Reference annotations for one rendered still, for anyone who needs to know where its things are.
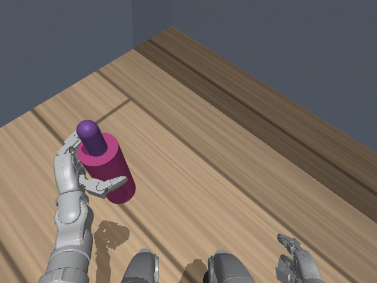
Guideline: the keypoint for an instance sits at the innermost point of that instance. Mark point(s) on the left robot arm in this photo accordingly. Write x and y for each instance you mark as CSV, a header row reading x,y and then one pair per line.
x,y
71,253

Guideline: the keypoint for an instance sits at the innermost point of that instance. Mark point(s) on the bottle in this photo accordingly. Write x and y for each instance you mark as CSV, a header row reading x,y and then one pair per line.
x,y
103,159

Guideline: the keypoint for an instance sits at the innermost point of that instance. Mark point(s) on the left robot hand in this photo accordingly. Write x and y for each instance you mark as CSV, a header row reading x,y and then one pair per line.
x,y
70,174

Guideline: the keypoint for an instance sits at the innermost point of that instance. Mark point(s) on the right robot hand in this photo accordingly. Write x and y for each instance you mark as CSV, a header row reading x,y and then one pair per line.
x,y
298,269

